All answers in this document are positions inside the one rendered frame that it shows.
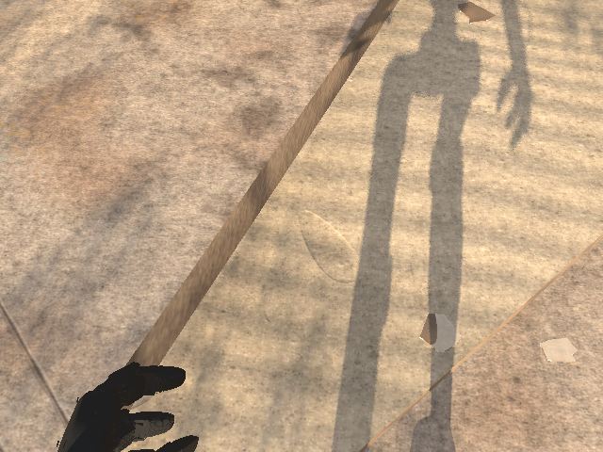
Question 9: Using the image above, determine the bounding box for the robot left hand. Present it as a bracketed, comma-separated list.
[57, 362, 199, 452]

